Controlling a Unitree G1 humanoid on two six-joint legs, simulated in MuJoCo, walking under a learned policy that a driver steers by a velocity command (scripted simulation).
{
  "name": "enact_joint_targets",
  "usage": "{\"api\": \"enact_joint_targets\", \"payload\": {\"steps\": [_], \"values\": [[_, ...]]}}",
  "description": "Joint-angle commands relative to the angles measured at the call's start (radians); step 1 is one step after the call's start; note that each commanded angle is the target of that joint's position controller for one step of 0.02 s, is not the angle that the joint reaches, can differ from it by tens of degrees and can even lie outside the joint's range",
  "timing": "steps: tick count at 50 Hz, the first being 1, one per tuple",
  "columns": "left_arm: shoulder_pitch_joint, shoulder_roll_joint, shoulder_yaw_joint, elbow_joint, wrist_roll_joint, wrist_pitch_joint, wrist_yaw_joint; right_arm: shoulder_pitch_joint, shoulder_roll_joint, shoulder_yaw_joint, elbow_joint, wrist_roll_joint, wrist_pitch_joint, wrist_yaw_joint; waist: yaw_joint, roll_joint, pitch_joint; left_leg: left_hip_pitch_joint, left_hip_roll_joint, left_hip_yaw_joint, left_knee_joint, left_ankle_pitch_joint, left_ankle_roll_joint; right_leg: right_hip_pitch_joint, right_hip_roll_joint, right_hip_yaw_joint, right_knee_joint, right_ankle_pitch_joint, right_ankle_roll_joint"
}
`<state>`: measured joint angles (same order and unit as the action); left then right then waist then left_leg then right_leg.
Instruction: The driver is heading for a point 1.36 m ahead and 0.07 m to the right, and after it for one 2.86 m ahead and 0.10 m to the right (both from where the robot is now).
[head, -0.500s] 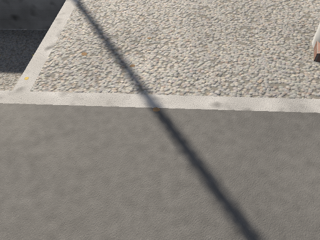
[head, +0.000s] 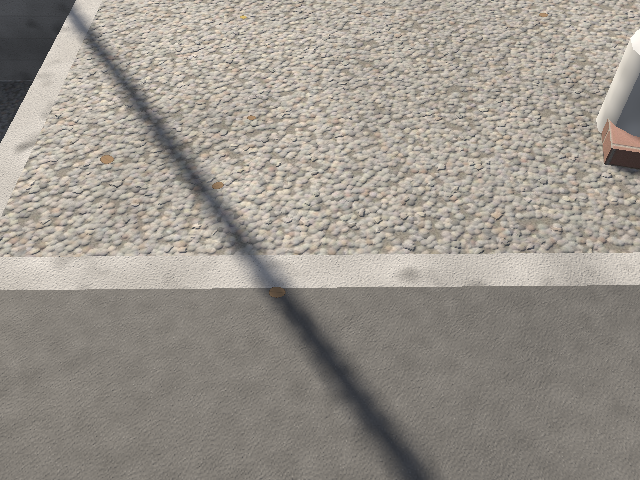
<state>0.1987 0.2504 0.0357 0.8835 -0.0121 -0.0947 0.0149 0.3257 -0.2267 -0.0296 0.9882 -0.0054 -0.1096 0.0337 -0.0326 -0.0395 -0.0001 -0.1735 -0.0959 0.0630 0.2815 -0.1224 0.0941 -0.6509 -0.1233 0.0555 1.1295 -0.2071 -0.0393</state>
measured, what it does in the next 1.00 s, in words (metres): walks ahead: right foot, then left foot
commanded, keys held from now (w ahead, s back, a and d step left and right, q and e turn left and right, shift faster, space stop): w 1.00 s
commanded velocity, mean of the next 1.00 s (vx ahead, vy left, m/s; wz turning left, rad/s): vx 0.50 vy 0.00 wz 0.00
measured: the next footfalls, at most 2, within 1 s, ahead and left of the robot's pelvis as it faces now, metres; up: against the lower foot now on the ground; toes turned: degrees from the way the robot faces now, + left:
right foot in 0.30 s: +0.33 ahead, -0.17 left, +0.00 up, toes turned -2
left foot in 0.86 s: +0.64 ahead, +0.07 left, +0.00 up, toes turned +3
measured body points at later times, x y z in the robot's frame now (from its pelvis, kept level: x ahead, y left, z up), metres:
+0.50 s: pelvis +0.27 -0.08 +0.00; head +0.29 -0.10 +0.45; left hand +0.33 +0.18 -0.12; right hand +0.36 -0.35 -0.14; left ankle +0.28 +0.08 -0.66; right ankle +0.29 -0.17 -0.74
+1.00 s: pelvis +0.54 -0.01 -0.01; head +0.57 +0.00 +0.44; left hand +0.59 +0.25 -0.15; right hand +0.66 -0.28 -0.13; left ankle +0.60 +0.07 -0.74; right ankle +0.46 -0.16 -0.65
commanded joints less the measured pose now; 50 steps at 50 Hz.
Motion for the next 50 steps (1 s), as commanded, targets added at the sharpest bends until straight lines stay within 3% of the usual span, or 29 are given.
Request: {"api": "enact_joint_targets", "payload": {"steps": [1, 5, 10, 12, 13, 14, 15, 16, 17, 18, 19, 20, 22, 24, 27, 32, 35, 38, 40, 41, 42, 43, 44, 45, 46, 47, 48, 49, 50], "values": [[0.033, 0.042, 0.011, -0.042, 0.012, 0.005, 0.006, -0.042, -0.135, -0.022, -0.057, 0.002, -0.017, -0.019, 0.047, 0.073, 0.054, -0.101, 0.285, -0.217, -0.202, 0.059, 0.173, -0.023, -0.043, 0.004, -0.149, 0.156, 0.027], [-0.126, 0.029, 0.006, -0.083, 0.003, -0.005, -0.005, 0.037, -0.162, -0.027, -0.04, 0.018, -0.004, -0.033, -0.011, 0.078, 0.054, -0.02, 0.267, -0.164, -0.182, 0.075, 0.126, 0.011, 0.002, -0.034, -0.427, 0.304, 0.036], [-0.25, 0.043, 0.003, -0.132, -0.011, -0.015, -0.034, 0.111, -0.17, -0.032, -0.006, 0.026, 0.016, -0.034, -0.05, 0.094, 0.08, 0.139, 0.327, -0.183, -0.11, 0.05, 0.111, 0.009, 0.031, -0.043, -0.575, 0.219, 0.016], [-0.227, 0.065, 0.01, -0.138, -0.011, -0.024, -0.044, 0.102, -0.182, -0.038, -0.004, 0.027, 0.027, -0.037, -0.023, 0.108, 0.067, 0.182, 0.351, -0.197, -0.055, 0.096, 0.096, 0.064, 0.047, -0.051, -0.617, 0.14, -0.012], [-0.174, 0.083, 0.019, -0.127, -0.01, -0.028, -0.046, 0.083, -0.189, -0.039, -0.007, 0.026, 0.032, -0.037, 0.013, 0.118, 0.04, 0.183, 0.345, -0.187, 0.006, 0.206, 0.083, 0.15, 0.07, -0.072, -0.638, 0.113, -0.029], [-0.049, 0.117, 0.04, -0.09, -0.008, -0.03, -0.043, 0.065, -0.178, -0.034, -0.014, 0.022, 0.038, -0.037, 0.078, 0.11, -0.031, 0.165, 0.299, -0.148, 0.152, 0.368, 0.06, 0.315, 0.103, -0.097, -0.662, 0.104, -0.053], [0.155, 0.188, 0.068, -0.038, -0.002, -0.033, -0.035, 0.052, -0.14, -0.018, -0.035, 0.008, 0.037, -0.037, 0.156, 0.059, -0.173, 0.026, 0.238, -0.091, 0.419, 0.348, 0.025, 0.606, 0.018, -0.002, -0.635, 0.13, -0.109], [0.293, 0.303, 0.097, -0.012, 0.014, -0.024, -0.033, 0.146, -0.027, 0.017, -0.055, 0.004, 0.016, -0.028, 0.147, -0.187, -0.319, -0.399, 0.074, -0.008, 0.828, -0.015, -0.057, 1.015, -0.232, 0.421, -0.688, 0.028, -0.262], [0.312, 0.228, 0.076, -0.006, 0.012, -0.022, -0.037, 0.151, -0.058, 0.014, -0.04, 0.02, -0.011, -0.024, 0.151, -0.219, -0.38, -0.55, 0.05, -0.157, 0.996, -0.424, -0.048, 1.058, -0.29, 0.683, -0.825, -0.058, -0.301], [0.22, 0.165, 0.054, -0.021, 0.007, -0.024, -0.038, 0.063, -0.156, -0.013, -0.064, 0.046, -0.025, -0.02, 0.131, -0.146, -0.231, -0.633, 0.114, -0.181, 1.06, -0.367, -0.025, 0.935, -0.257, 0.549, -0.835, -0.066, -0.245], [0.122, 0.127, 0.041, -0.046, 0.005, -0.022, -0.038, -0.002, -0.164, -0.016, -0.081, 0.048, -0.027, -0.023, 0.1, -0.077, -0.147, -0.613, 0.17, -0.151, 1.031, -0.268, -0.019, 0.789, -0.216, 0.401, -0.853, 0.003, -0.211], [0.054, 0.096, 0.03, -0.056, 0.007, -0.02, -0.044, -0.036, -0.149, -0.019, -0.086, 0.034, -0.02, -0.029, 0.072, -0.021, -0.081, -0.575, 0.204, -0.135, 0.966, -0.196, -0.025, 0.657, -0.17, 0.302, -0.893, 0.07, -0.194], [0.021, 0.065, 0.022, -0.047, 0.017, -0.024, -0.052, -0.01, -0.11, -0.024, -0.079, 0.022, 0.009, -0.035, 0.021, -0.046, -0.036, -0.464, 0.238, -0.131, 0.878, -0.119, -0.036, 0.514, -0.107, 0.184, -0.957, 0.144, -0.171], [0.059, 0.087, 0.028, -0.021, 0.017, -0.03, -0.05, -0.001, -0.086, -0.023, -0.079, 0.019, 0.027, -0.038, 0.006, -0.035, -0.016, -0.464, 0.239, -0.117, 0.837, -0.074, -0.051, 0.483, -0.092, 0.12, -0.984, 0.25, -0.187], [0.116, 0.112, 0.035, 0.008, 0.017, -0.025, -0.033, -0.11, -0.089, -0.029, -0.119, 0.01, 0.03, -0.041, 0.024, -0.013, 0.016, -0.56, 0.243, -0.116, 0.69, 0.048, -0.072, 0.521, -0.093, 0.075, -1.001, 0.334, -0.189], [0.186, 0.129, 0.036, 0.04, 0.005, -0.013, -0.014, -0.291, -0.064, -0.021, -0.17, 0.015, 0.021, -0.026, 0.075, -0.019, 0.053, -0.525, 0.206, -0.078, 0.401, 0.235, -0.074, 0.554, -0.068, 0.009, -1.025, 0.265, -0.157], [0.239, 0.134, 0.039, 0.07, -0.001, -0.004, -0.011, -0.373, -0.066, -0.017, -0.198, 0.022, 0.016, -0.013, 0.101, -0.02, 0.084, -0.539, 0.19, -0.072, 0.315, 0.219, -0.065, 0.639, -0.097, 0.011, -1.006, 0.243, -0.156], [0.252, 0.142, 0.046, 0.09, -0.005, 0.01, -0.003, -0.418, -0.076, -0.016, -0.228, 0.026, 0.006, 0.005, 0.096, -0.023, 0.097, -0.546, 0.182, -0.075, 0.26, 0.139, -0.036, 0.73, -0.14, 0.019, -0.953, 0.288, -0.145], [0.23, 0.156, 0.052, 0.089, -0.006, 0.019, 0.0, -0.378, -0.099, -0.025, -0.224, 0.026, 0.0, 0.012, 0.062, -0.04, 0.066, -0.446, 0.155, -0.052, 0.235, 0.067, -0.011, 0.753, -0.148, 0.014, -0.889, 0.42, -0.127], [0.209, 0.164, 0.054, 0.084, -0.005, 0.023, 0.0, -0.309, -0.122, -0.038, -0.207, 0.025, -0.003, 0.011, 0.021, -0.054, 0.02, -0.328, 0.12, -0.022, 0.227, 0.046, 0.005, 0.745, -0.133, -0.002, -0.811, 0.585, -0.115], [0.191, 0.15, 0.049, 0.079, -0.001, 0.029, -0.001, -0.158, -0.16, -0.061, -0.159, 0.024, -0.002, 0.006, -0.053, -0.045, -0.066, -0.125, 0.085, 0.005, 0.214, 0.056, 0.03, 0.703, -0.083, -0.039, -0.638, 0.706, -0.091], [0.189, 0.122, 0.034, 0.059, 0.011, 0.029, -0.001, 0.033, -0.228, -0.085, -0.112, 0.015, -0.001, -0.004, -0.12, 0.021, -0.205, 0.189, 0.204, -0.129, 0.247, 0.08, 0.085, 0.512, -0.027, -0.079, -0.361, 0.545, -0.057], [0.309, -0.008, -0.004, 0.047, 0.015, 0.007, -0.014, 0.143, -0.324, -0.107, -0.088, 0.001, 0.005, -0.008, -0.076, 0.276, -0.351, 0.574, 0.458, -0.601, 0.169, -0.054, 0.252, 0.091, 0.158, -0.092, 0.046, -0.014, 0.019], [0.291, 0.04, 0.004, 0.065, -0.006, -0.022, -0.021, 0.139, -0.243, -0.082, -0.087, 0.012, 0.008, -0.006, -0.089, 0.284, -0.41, 0.599, 0.497, -0.818, 0.029, -0.148, 0.275, -0.043, 0.172, 0.057, 0.21, -0.347, 0.011], [0.194, 0.12, 0.025, 0.035, -0.032, -0.038, -0.024, 0.045, -0.192, -0.067, -0.101, 0.019, 0.005, -0.008, -0.076, 0.226, -0.242, 0.465, 0.463, -0.668, 0.017, -0.153, 0.217, -0.13, 0.108, 0.062, 0.253, -0.3, -0.009], [0.12, 0.131, 0.028, 0.014, -0.035, -0.042, -0.019, -0.045, -0.154, -0.055, -0.125, 0.016, 0.005, -0.009, -0.047, 0.139, -0.151, 0.304, 0.423, -0.522, -0.002, -0.092, 0.179, -0.109, 0.048, 0.032, 0.211, -0.202, -0.018], [0.083, 0.122, 0.033, 0.008, -0.02, -0.036, -0.01, -0.108, -0.122, -0.045, -0.132, 0.008, 0.003, -0.004, -0.013, 0.085, -0.077, 0.151, 0.381, -0.424, -0.038, -0.012, 0.157, -0.061, 0.012, 0.015, 0.137, -0.135, -0.015], [0.098, 0.11, 0.041, 0.011, -0.009, -0.021, -0.005, -0.136, -0.093, -0.035, -0.131, -0.002, -0.002, -0.001, 0.024, 0.1, -0.054, 0.061, 0.343, -0.353, -0.071, 0.029, 0.136, 0.008, -0.018, 0.023, 0.079, -0.09, -0.017], [0.123, 0.082, 0.039, 0.017, -0.006, -0.006, -0.003, -0.136, -0.089, -0.034, -0.123, -0.005, -0.003, 0.002, 0.043, 0.119, -0.043, 0.009, 0.327, -0.318, -0.101, 0.043, 0.135, 0.053, -0.025, 0.02, 0.049, -0.068, -0.014]]}}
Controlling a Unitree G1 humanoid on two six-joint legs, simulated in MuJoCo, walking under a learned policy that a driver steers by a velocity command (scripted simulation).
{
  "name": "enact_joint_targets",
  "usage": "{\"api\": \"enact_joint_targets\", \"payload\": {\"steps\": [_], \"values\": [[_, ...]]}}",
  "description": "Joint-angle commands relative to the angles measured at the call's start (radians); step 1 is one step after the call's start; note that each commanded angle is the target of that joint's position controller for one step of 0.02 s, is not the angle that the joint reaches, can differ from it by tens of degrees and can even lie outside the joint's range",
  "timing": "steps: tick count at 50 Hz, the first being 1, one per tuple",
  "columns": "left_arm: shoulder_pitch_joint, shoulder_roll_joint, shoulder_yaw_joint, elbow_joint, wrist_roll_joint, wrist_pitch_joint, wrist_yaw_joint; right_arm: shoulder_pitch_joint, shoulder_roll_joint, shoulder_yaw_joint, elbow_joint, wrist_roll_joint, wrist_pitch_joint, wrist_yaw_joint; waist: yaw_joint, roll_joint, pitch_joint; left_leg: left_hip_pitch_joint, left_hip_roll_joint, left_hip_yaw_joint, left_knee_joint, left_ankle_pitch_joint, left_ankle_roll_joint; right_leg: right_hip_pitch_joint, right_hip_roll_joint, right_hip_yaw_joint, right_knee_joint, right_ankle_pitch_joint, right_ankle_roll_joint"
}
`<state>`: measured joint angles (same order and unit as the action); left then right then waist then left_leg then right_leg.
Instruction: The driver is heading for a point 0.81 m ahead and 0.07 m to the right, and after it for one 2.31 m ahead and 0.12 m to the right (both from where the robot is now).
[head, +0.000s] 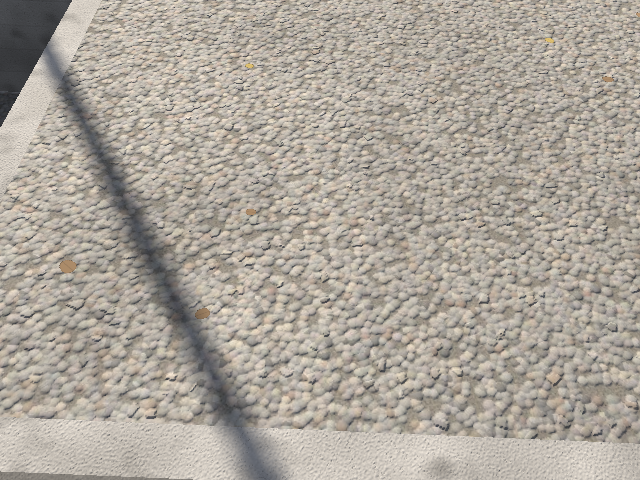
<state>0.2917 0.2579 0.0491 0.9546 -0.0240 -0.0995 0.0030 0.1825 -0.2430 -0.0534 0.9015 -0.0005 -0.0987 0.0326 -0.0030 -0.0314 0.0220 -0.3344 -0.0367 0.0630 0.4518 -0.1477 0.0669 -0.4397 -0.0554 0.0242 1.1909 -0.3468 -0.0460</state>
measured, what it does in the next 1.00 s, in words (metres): walks ahead: right foot, then left foot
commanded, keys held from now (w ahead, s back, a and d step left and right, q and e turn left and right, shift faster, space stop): w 1.00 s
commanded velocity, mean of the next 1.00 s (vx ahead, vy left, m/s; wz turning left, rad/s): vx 0.50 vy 0.00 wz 0.00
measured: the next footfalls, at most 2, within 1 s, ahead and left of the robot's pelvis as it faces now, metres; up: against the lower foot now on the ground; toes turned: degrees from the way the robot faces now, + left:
right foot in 0.42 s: +0.40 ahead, -0.15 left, +0.00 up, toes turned -3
left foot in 0.96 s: +0.71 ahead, +0.09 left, +0.00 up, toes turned +3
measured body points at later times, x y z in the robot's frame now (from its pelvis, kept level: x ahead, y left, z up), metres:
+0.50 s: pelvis +0.28 -0.06 -0.01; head +0.31 -0.07 +0.44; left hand +0.45 +0.19 -0.11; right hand +0.26 -0.32 -0.16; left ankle +0.11 +0.08 -0.66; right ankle +0.36 -0.15 -0.74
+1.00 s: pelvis +0.55 -0.01 -0.02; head +0.58 +0.00 +0.43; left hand +0.51 +0.26 -0.16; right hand +0.75 -0.25 -0.11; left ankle +0.67 +0.09 -0.74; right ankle +0.37 -0.15 -0.72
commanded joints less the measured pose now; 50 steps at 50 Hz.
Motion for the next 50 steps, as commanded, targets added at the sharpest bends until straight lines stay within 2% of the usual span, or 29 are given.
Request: {"api": "enact_joint_targets", "payload": {"steps": [1, 4, 6, 9, 12, 15, 18, 19, 20, 21, 22, 23, 24, 25, 26, 27, 29, 31, 34, 38, 41, 43, 45, 46, 47, 48, 49, 50], "values": [[0.045, 0.051, 0.023, -0.05, 0.008, 0.01, 0.01, 0.024, -0.083, -0.013, -0.025, -0.007, -0.017, 0.003, 0.022, 0.109, -0.056, 0.14, 0.261, -0.289, -0.293, 0.1, 0.172, -0.142, -0.096, 0.043, -0.038, 0.084, -0.002], [-0.035, 0.056, 0.029, -0.082, 0.017, 0.023, 0.015, 0.074, -0.128, -0.024, 0.002, -0.006, -0.02, -0.014, 0.018, 0.082, -0.011, 0.14, 0.259, -0.231, -0.332, 0.174, 0.185, -0.227, -0.106, 0.035, -0.165, 0.197, 0.024], [-0.108, 0.053, 0.03, -0.105, 0.021, 0.021, 0.013, 0.108, -0.133, -0.024, 0.015, -0.002, -0.013, -0.026, 0.0, 0.077, 0.002, 0.174, 0.25, -0.2, -0.339, 0.197, 0.17, -0.273, -0.103, 0.03, -0.279, 0.305, 0.035], [-0.211, 0.034, 0.023, -0.132, 0.017, 0.014, 0.002, 0.15, -0.139, -0.022, 0.031, 0.005, -0.006, -0.035, -0.031, 0.086, 0.02, 0.197, 0.222, -0.145, -0.344, 0.189, 0.139, -0.249, -0.076, 0.004, -0.459, 0.437, 0.036], [-0.306, 0.028, 0.015, -0.159, 0.009, 0.01, -0.01, 0.206, -0.148, -0.024, 0.057, 0.013, 0.0, -0.037, -0.066, 0.085, 0.045, 0.258, 0.233, -0.133, -0.335, 0.159, 0.133, -0.239, -0.05, -0.018, -0.571, 0.462, 0.035], [-0.379, 0.033, 0.01, -0.192, 0.003, 0.002, -0.029, 0.249, -0.152, -0.028, 0.084, 0.015, 0.015, -0.04, -0.084, 0.087, 0.069, 0.364, 0.276, -0.143, -0.288, 0.18, 0.131, -0.271, -0.037, -0.018, -0.638, 0.397, 0.019], [-0.355, 0.061, 0.016, -0.202, 0.001, -0.008, -0.044, 0.234, -0.169, -0.037, 0.091, 0.019, 0.028, -0.045, -0.046, 0.11, 0.047, 0.426, 0.308, -0.149, -0.208, 0.318, 0.109, -0.191, -0.011, -0.032, -0.683, 0.29, -0.019], [-0.293, 0.084, 0.027, -0.187, 0.003, -0.01, -0.043, 0.21, -0.178, -0.04, 0.086, 0.02, 0.032, -0.046, -0.007, 0.124, 0.008, 0.422, 0.298, -0.135, -0.141, 0.472, 0.096, -0.083, 0.019, -0.058, -0.695, 0.268, -0.037], [-0.16, 0.118, 0.048, -0.146, 0.007, -0.011, -0.039, 0.187, -0.17, -0.037, 0.08, 0.02, 0.036, -0.046, 0.064, 0.118, -0.07, 0.39, 0.254, -0.098, 0.009, 0.615, 0.074, 0.104, 0.054, -0.087, -0.716, 0.282, -0.062], [0.031, 0.179, 0.072, -0.094, 0.014, -0.011, -0.031, 0.179, -0.139, -0.023, 0.063, 0.01, 0.036, -0.045, 0.135, 0.077, -0.202, 0.234, 0.199, -0.058, 0.253, 0.529, 0.04, 0.404, -0.02, -0.005, -0.679, 0.316, -0.112], [0.169, 0.282, 0.098, -0.067, 0.03, -0.005, -0.025, 0.286, -0.031, 0.011, 0.049, 0.003, 0.018, -0.035, 0.119, -0.15, -0.363, -0.188, 0.038, -0.006, 0.668, 0.109, -0.037, 0.825, -0.285, 0.43, -0.717, 0.194, -0.267], [0.178, 0.217, 0.075, -0.062, 0.021, -0.001, -0.028, 0.28, -0.041, 0.012, 0.063, 0.013, -0.009, -0.028, 0.121, -0.212, -0.43, -0.342, -0.014, -0.151, 0.837, -0.414, -0.034, 0.874, -0.354, 0.706, -0.87, 0.116, -0.305], [0.094, 0.16, 0.056, -0.074, 0.014, -0.003, -0.027, 0.189, -0.135, -0.014, 0.038, 0.041, -0.025, -0.024, 0.112, -0.153, -0.284, -0.432, 0.053, -0.18, 0.908, -0.375, -0.012, 0.755, -0.317, 0.576, -0.885, 0.077, -0.247], [0.003, 0.126, 0.044, -0.097, 0.015, -0.002, -0.025, 0.119, -0.144, -0.015, 0.018, 0.048, -0.03, -0.026, 0.084, -0.087, -0.18, -0.429, 0.11, -0.147, 0.877, -0.28, -0.002, 0.597, -0.279, 0.433, -0.907, 0.126, -0.212], [-0.064, 0.096, 0.034, -0.105, 0.022, -0.003, -0.03, 0.084, -0.133, -0.02, 0.014, 0.035, -0.025, -0.033, 0.053, -0.027, -0.104, -0.388, 0.147, -0.128, 0.809, -0.206, -0.005, 0.446, -0.238, 0.335, -0.948, 0.193, -0.195], [-0.097, 0.07, 0.026, -0.107, 0.03, -0.007, -0.033, 0.095, -0.12, -0.027, 0.018, 0.025, -0.011, -0.039, 0.016, -0.039, -0.071, -0.321, 0.178, -0.135, 0.747, -0.158, -0.005, 0.347, -0.201, 0.263, -0.983, 0.234, -0.175], [-0.094, 0.069, 0.025, -0.092, 0.031, -0.012, -0.036, 0.135, -0.071, -0.024, 0.031, 0.02, 0.016, -0.042, -0.015, -0.053, -0.053, -0.25, 0.189, -0.126, 0.691, -0.118, -0.016, 0.256, -0.173, 0.194, -1.035, 0.272, -0.181], [-0.06, 0.1, 0.033, -0.072, 0.031, -0.017, -0.027, 0.1, -0.07, -0.027, 0.017, 0.014, 0.027, -0.047, -0.02, -0.039, -0.024, -0.293, 0.195, -0.12, 0.619, -0.05, -0.033, 0.242, -0.169, 0.15, -1.066, 0.328, -0.195], [-0.009, 0.117, 0.036, -0.05, 0.028, -0.011, -0.009, -0.01, -0.071, -0.03, -0.019, 0.004, 0.026, -0.044, 0.003, -0.023, 0.003, -0.373, 0.195, -0.117, 0.447, 0.104, -0.055, 0.285, -0.162, 0.105, -1.083, 0.368, -0.184], [0.05, 0.128, 0.036, -0.024, 0.017, -0.004, 0.002, -0.146, -0.049, -0.019, -0.055, 0.011, 0.018, -0.03, 0.044, -0.028, 0.031, -0.334, 0.155, -0.08, 0.227, 0.252, -0.058, 0.311, -0.136, 0.039, -1.091, 0.347, -0.154], [0.103, 0.135, 0.04, 0.006, 0.01, 0.005, 0.004, -0.228, -0.049, -0.012, -0.081, 0.018, 0.014, -0.017, 0.071, -0.027, 0.058, -0.341, 0.137, -0.071, 0.14, 0.24, -0.053, 0.39, -0.163, 0.034, -1.069, 0.335, -0.152], [0.12, 0.14, 0.045, 0.022, 0.007, 0.014, 0.007, -0.262, -0.057, -0.01, -0.102, 0.021, 0.008, -0.005, 0.073, -0.03, 0.071, -0.352, 0.134, -0.078, 0.1, 0.191, -0.036, 0.455, -0.194, 0.041, -1.034, 0.351, -0.146], [0.112, 0.151, 0.051, 0.029, 0.003, 0.023, 0.011, -0.252, -0.076, -0.014, -0.109, 0.022, 0.001, 0.004, 0.052, -0.042, 0.06, -0.311, 0.12, -0.071, 0.07, 0.117, -0.011, 0.5, -0.219, 0.048, -0.988, 0.416, -0.131], [0.097, 0.159, 0.054, 0.027, 0.003, 0.028, 0.012, -0.215, -0.093, -0.02, -0.102, 0.023, -0.002, 0.006, 0.027, -0.053, 0.038, -0.243, 0.102, -0.055, 0.061, 0.082, 0.002, 0.508, -0.22, 0.045, -0.946, 0.509, -0.12], [0.071, 0.163, 0.055, 0.022, 0.002, 0.033, 0.013, -0.133, -0.117, -0.034, -0.08, 0.021, -0.004, 0.005, -0.023, -0.06, -0.012, -0.115, 0.068, -0.023, 0.043, 0.068, 0.021, 0.499, -0.198, 0.02, -0.851, 0.673, -0.103], [0.062, 0.138, 0.046, 0.017, 0.005, 0.037, 0.013, 0.033, -0.163, -0.06, -0.025, 0.017, -0.004, -0.001, -0.094, -0.04, -0.111, 0.112, 0.044, -0.007, 0.041, 0.08, 0.048, 0.441, -0.141, -0.022, -0.659, 0.762, -0.076], [0.078, 0.102, 0.028, -0.007, 0.024, 0.038, 0.013, 0.219, -0.243, -0.083, 0.014, 0.005, -0.003, -0.011, -0.146, 0.085, -0.264, 0.426, 0.227, -0.221, 0.06, 0.092, 0.114, 0.23, -0.073, -0.074, -0.331, 0.504, -0.036], [0.192, -0.032, -0.008, -0.01, 0.023, 0.015, 0.003, 0.269, -0.3, -0.091, 0.035, 0.003, 0.001, -0.005, -0.077, 0.35, -0.368, 0.718, 0.427, -0.705, -0.083, -0.112, 0.269, -0.163, 0.122, -0.04, -0.005, -0.16, 0.024]]}}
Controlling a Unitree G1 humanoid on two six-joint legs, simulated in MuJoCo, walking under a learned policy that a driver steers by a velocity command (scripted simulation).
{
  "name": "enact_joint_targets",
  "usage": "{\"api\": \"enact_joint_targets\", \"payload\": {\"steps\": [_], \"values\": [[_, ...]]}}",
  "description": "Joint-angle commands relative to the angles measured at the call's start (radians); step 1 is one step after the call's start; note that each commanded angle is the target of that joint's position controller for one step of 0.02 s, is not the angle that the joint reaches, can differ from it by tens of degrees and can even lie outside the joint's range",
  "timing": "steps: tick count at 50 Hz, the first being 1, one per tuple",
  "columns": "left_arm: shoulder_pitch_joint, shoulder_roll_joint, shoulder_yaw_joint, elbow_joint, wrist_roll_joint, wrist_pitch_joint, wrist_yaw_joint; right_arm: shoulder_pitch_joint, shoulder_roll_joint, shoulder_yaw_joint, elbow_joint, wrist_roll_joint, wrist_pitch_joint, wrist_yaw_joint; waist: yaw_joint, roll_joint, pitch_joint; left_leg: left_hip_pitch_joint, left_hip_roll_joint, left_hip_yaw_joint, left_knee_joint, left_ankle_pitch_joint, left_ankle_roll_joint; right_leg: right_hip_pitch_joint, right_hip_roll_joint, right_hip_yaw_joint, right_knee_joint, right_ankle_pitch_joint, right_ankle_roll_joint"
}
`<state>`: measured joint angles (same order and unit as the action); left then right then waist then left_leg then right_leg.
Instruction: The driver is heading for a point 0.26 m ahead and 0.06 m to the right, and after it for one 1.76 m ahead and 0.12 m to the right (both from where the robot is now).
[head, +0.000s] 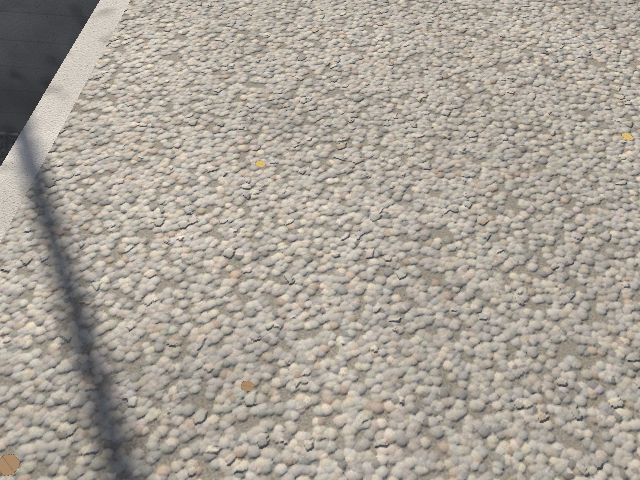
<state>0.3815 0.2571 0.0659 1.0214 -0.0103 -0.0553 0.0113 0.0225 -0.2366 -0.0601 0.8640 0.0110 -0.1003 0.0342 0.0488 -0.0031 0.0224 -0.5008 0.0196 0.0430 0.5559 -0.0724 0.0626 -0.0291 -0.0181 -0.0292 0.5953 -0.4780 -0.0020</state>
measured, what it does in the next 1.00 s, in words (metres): walks ahead: right foot, then left foot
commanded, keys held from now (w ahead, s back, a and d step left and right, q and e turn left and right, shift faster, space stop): w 0.62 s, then no key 0.38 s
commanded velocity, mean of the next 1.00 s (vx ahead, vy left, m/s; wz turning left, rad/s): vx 0.40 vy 0.00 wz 0.00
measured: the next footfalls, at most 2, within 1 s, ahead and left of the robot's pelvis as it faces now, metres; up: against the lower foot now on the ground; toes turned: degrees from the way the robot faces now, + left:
right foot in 0.54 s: +0.49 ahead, -0.14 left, +0.00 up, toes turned -3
left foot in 0.98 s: +0.64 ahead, +0.08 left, +0.00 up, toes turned +1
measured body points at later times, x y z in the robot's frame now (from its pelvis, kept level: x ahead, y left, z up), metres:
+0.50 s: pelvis +0.27 -0.01 +0.01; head +0.30 -0.01 +0.46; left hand +0.48 +0.21 -0.09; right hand +0.22 -0.28 -0.13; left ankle +0.12 +0.10 -0.72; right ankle +0.43 -0.14 -0.70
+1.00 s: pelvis +0.50 -0.03 +0.01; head +0.51 -0.03 +0.46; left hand +0.54 +0.23 -0.13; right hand +0.64 -0.28 -0.10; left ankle +0.60 +0.08 -0.72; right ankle +0.43 -0.13 -0.72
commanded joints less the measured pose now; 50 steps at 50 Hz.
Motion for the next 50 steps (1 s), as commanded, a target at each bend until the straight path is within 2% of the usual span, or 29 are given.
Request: {"api": "enact_joint_targets", "payload": {"steps": [1, 2, 3, 4, 6, 8, 10, 12, 16, 20, 22, 24, 25, 26, 27, 28, 29, 30, 31, 32, 33, 35, 37, 41, 45, 47, 48, 49, 50], "values": [[0.046, 0.069, -0.005, -0.068, -0.013, -0.054, -0.011, 0.412, -0.214, -0.057, 0.064, 0.001, 0.0, -0.005, -0.16, 0.231, -0.354, 0.87, 0.357, -0.752, -0.252, -0.294, 0.25, -0.685, 0.04, 0.151, 0.721, -0.101, -0.037], [-0.045, 0.119, 0.008, -0.097, -0.035, -0.069, -0.015, 0.326, -0.17, -0.044, 0.047, 0.003, -0.005, -0.008, -0.148, 0.181, -0.224, 0.755, 0.328, -0.605, -0.26, -0.253, 0.205, -0.752, -0.011, 0.136, 0.74, -0.019, -0.056], [-0.099, 0.121, 0.009, -0.108, -0.032, -0.072, -0.008, 0.245, -0.147, -0.034, 0.027, -0.003, -0.006, -0.009, -0.12, 0.092, -0.152, 0.612, 0.293, -0.487, -0.281, -0.153, 0.18, -0.718, -0.066, 0.108, 0.699, 0.079, -0.061], [-0.127, 0.115, 0.017, -0.112, -0.017, -0.068, -0.001, 0.192, -0.122, -0.028, 0.02, -0.014, -0.008, -0.006, -0.092, 0.061, -0.097, 0.484, 0.262, -0.407, -0.31, -0.068, 0.169, -0.673, -0.099, 0.1, 0.637, 0.142, -0.058], [-0.091, 0.079, 0.02, -0.103, -0.012, -0.041, 0.0, 0.177, -0.087, -0.015, 0.029, -0.024, -0.012, -0.002, -0.044, 0.086, -0.077, 0.372, 0.222, -0.317, -0.367, -0.003, 0.161, -0.576, -0.131, 0.106, 0.567, 0.198, -0.058], [-0.1, 0.057, 0.019, -0.107, -0.008, -0.023, 0.003, 0.207, -0.111, -0.021, 0.046, -0.016, -0.016, -0.009, -0.034, 0.076, -0.046, 0.335, 0.214, -0.262, -0.409, 0.038, 0.174, -0.586, -0.14, 0.094, 0.498, 0.233, -0.043], [-0.172, 0.063, 0.022, -0.131, 0.001, -0.017, 0.006, 0.239, -0.14, -0.027, 0.059, -0.016, -0.015, -0.023, -0.044, 0.053, -0.014, 0.346, 0.215, -0.231, -0.435, 0.072, 0.178, -0.654, -0.143, 0.09, 0.398, 0.323, -0.022], [-0.234, 0.058, 0.023, -0.15, 0.005, -0.018, 0.002, 0.269, -0.142, -0.025, 0.071, -0.013, -0.008, -0.033, -0.058, 0.051, 0.0, 0.371, 0.201, -0.191, -0.443, 0.099, 0.164, -0.69, -0.138, 0.084, 0.292, 0.43, -0.008], [-0.363, 0.035, 0.011, -0.183, -0.001, -0.026, -0.012, 0.325, -0.145, -0.022, 0.092, -0.005, -0.002, -0.041, -0.097, 0.062, 0.031, 0.387, 0.165, -0.113, -0.453, 0.094, 0.131, -0.649, -0.1, 0.043, 0.081, 0.586, -0.007], [-0.473, 0.034, 0.0, -0.221, -0.009, -0.033, -0.032, 0.396, -0.153, -0.026, 0.129, 0.001, 0.013, -0.043, -0.133, 0.06, 0.068, 0.503, 0.204, -0.106, -0.417, 0.1, 0.132, -0.67, -0.076, 0.029, -0.028, 0.559, -0.017], [-0.5, 0.042, -0.001, -0.24, -0.012, -0.04, -0.045, 0.407, -0.161, -0.031, 0.142, 0.004, 0.024, -0.047, -0.129, 0.068, 0.076, 0.567, 0.236, -0.114, -0.376, 0.147, 0.125, -0.675, -0.069, 0.031, -0.063, 0.499, -0.036], [-0.463, 0.068, 0.006, -0.239, -0.014, -0.046, -0.053, 0.388, -0.175, -0.038, 0.143, 0.006, 0.032, -0.05, -0.093, 0.087, 0.05, 0.602, 0.252, -0.112, -0.316, 0.278, 0.106, -0.594, -0.046, 0.016, -0.089, 0.428, -0.063], [-0.398, 0.092, 0.018, -0.224, -0.012, -0.048, -0.053, 0.365, -0.185, -0.041, 0.138, 0.008, 0.036, -0.051, -0.053, 0.103, 0.007, 0.6, 0.243, -0.099, -0.246, 0.443, 0.094, -0.485, -0.014, -0.011, -0.097, 0.404, -0.081], [-0.26, 0.127, 0.038, -0.181, -0.007, -0.048, -0.049, 0.341, -0.176, -0.038, 0.132, 0.009, 0.041, -0.051, 0.019, 0.097, -0.073, 0.567, 0.201, -0.063, -0.093, 0.578, 0.071, -0.294, 0.02, -0.038, -0.116, 0.419, -0.106], [-0.069, 0.186, 0.062, -0.129, 0.001, -0.047, -0.041, 0.334, -0.146, -0.024, 0.115, 0.0, 0.041, -0.051, 0.09, 0.055, -0.204, 0.405, 0.148, -0.026, 0.153, 0.472, 0.039, 0.01, -0.056, 0.046, -0.076, 0.447, -0.154], [0.067, 0.286, 0.087, -0.1, 0.014, -0.041, -0.035, 0.446, -0.037, 0.009, 0.101, -0.009, 0.024, -0.04, 0.066, -0.174, -0.365, -0.014, -0.016, 0.015, 0.565, 0.031, -0.039, 0.424, -0.321, 0.488, -0.118, 0.312, -0.312], [0.072, 0.22, 0.062, -0.096, 0.004, -0.038, -0.037, 0.43, -0.048, 0.011, 0.113, 0.001, -0.003, -0.033, 0.07, -0.236, -0.427, -0.165, -0.071, -0.129, 0.734, -0.495, -0.036, 0.466, -0.386, 0.76, -0.278, 0.221, -0.345], [-0.013, 0.165, 0.043, -0.108, -0.002, -0.04, -0.036, 0.338, -0.136, -0.014, 0.087, 0.029, -0.02, -0.028, 0.062, -0.181, -0.282, -0.259, -0.004, -0.158, 0.806, -0.458, -0.014, 0.35, -0.349, 0.631, -0.293, 0.174, -0.289], [-0.104, 0.13, 0.031, -0.132, 0.0, -0.041, -0.034, 0.267, -0.147, -0.015, 0.068, 0.037, -0.026, -0.031, 0.036, -0.115, -0.178, -0.259, 0.052, -0.125, 0.775, -0.365, -0.002, 0.192, -0.311, 0.491, -0.315, 0.22, -0.254], [-0.18, 0.1, 0.02, -0.143, 0.012, -0.043, -0.038, 0.233, -0.14, -0.021, 0.065, 0.025, -0.022, -0.04, 0.001, -0.057, -0.091, -0.21, 0.085, -0.103, 0.709, -0.295, -0.009, 0.026, -0.276, 0.383, -0.347, 0.385, -0.238], [-0.219, 0.074, 0.011, -0.146, 0.023, -0.049, -0.041, 0.253, -0.128, -0.029, 0.074, 0.012, -0.007, -0.048, -0.041, -0.064, -0.061, -0.127, 0.111, -0.107, 0.654, -0.263, -0.014, -0.083, -0.24, 0.292, -0.363, 0.552, -0.22], [-0.215, 0.066, 0.007, -0.127, 0.029, -0.054, -0.044, 0.317, -0.074, -0.025, 0.094, 0.004, 0.022, -0.055, -0.083, -0.069, -0.063, -0.019, 0.109, -0.095, 0.597, -0.258, -0.034, -0.182, -0.213, 0.186, -0.371, 0.813, -0.226], [-0.204, 0.095, 0.009, -0.109, 0.033, -0.054, -0.032, 0.3, -0.064, -0.025, 0.082, -0.005, 0.035, -0.061, -0.1, -0.07, -0.056, -0.02, 0.098, -0.081, 0.506, -0.195, -0.056, -0.212, -0.2, 0.112, -0.374, 0.973, -0.237], [-0.191, 0.115, 0.007, -0.089, 0.027, -0.036, -0.008, 0.17, -0.045, -0.011, 0.049, -0.014, 0.042, -0.054, -0.069, -0.075, -0.073, 0.045, 0.074, -0.053, 0.19, 0.032, -0.068, -0.204, -0.147, 0.013, -0.365, 0.991, -0.197], [-0.15, 0.122, 0.005, -0.049, 0.018, -0.018, -0.002, 0.09, -0.071, -0.012, 0.033, -0.01, 0.05, -0.047, -0.036, -0.077, -0.073, 0.083, 0.048, -0.061, 0.051, 0.071, -0.063, -0.127, -0.175, 0.043, -0.334, 0.886, -0.196], [-0.159, 0.12, 0.005, -0.037, 0.008, -0.008, 0.001, 0.082, -0.087, -0.015, 0.03, -0.017, 0.047, -0.044, -0.046, -0.075, -0.065, 0.106, 0.038, -0.061, -0.008, 0.027, -0.042, -0.099, -0.187, 0.069, -0.276, 0.839, -0.184], [-0.173, 0.113, 0.002, -0.035, 0.0, -0.003, 0.003, 0.111, -0.091, -0.018, 0.042, -0.022, 0.044, -0.043, -0.071, -0.062, -0.07, 0.163, 0.028, -0.052, -0.083, 0.076, -0.027, -0.1, -0.171, 0.069, -0.227, 0.787, -0.161], [-0.137, 0.097, -0.002, -0.025, 0.002, -0.002, 0.004, 0.143, -0.124, -0.028, 0.057, -0.03, 0.04, -0.046, -0.077, -0.022, -0.087, 0.252, 0.042, -0.072, -0.157, 0.265, -0.008, -0.107, -0.124, 0.064, -0.17, 0.707, -0.117], [-0.082, 0.078, -0.007, -0.025, 0.024, -0.007, 0.004, 0.165, -0.186, -0.039, 0.061, -0.036, 0.039, -0.052, -0.039, 0.05, -0.14, 0.394, 0.128, -0.145, -0.103, 0.606, 0.026, -0.17, -0.058, 0.034, -0.089, 0.548, -0.073]]}}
